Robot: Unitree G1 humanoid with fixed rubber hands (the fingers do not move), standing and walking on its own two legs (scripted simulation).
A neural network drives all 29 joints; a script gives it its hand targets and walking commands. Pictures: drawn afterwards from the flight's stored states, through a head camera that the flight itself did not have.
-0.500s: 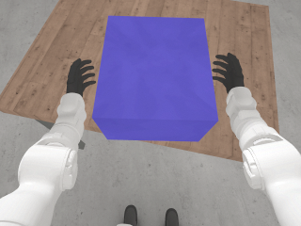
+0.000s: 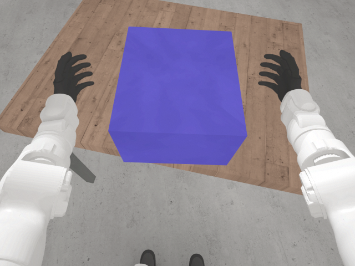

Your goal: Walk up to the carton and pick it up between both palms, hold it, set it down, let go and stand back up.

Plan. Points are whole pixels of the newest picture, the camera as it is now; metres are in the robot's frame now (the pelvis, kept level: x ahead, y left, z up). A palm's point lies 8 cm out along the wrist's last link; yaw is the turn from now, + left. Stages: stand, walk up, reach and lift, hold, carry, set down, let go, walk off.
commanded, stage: set down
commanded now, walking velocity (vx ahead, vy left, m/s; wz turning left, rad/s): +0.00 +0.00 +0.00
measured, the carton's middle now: (177, 96) +0.52 +0.04 -0.01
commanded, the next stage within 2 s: none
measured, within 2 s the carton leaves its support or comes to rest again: neither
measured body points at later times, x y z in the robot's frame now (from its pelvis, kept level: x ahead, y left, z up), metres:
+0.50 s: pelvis +0.01 +0.00 +0.01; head +0.08 +0.02 +0.46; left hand +0.45 +0.29 +0.11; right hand +0.49 -0.21 +0.12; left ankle +0.02 +0.12 -0.73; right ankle +0.01 -0.11 -0.73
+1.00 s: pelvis +0.01 +0.00 +0.02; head +0.04 +0.02 +0.47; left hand +0.38 +0.29 +0.07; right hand +0.43 -0.21 +0.09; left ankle +0.02 +0.12 -0.73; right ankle +0.01 -0.11 -0.73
